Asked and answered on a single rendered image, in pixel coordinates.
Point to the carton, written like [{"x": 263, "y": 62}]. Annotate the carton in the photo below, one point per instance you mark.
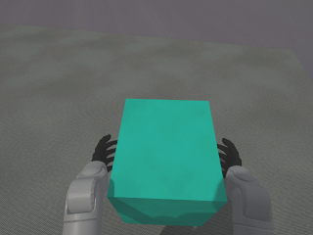
[{"x": 166, "y": 168}]

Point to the right robot forearm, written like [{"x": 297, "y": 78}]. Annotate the right robot forearm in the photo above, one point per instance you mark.
[{"x": 251, "y": 203}]

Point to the robot left hand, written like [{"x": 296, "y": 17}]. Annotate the robot left hand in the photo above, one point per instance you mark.
[{"x": 101, "y": 151}]

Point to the left robot forearm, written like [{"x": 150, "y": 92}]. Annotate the left robot forearm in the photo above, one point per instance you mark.
[{"x": 84, "y": 200}]

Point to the robot right hand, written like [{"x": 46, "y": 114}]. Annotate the robot right hand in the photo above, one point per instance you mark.
[{"x": 231, "y": 158}]

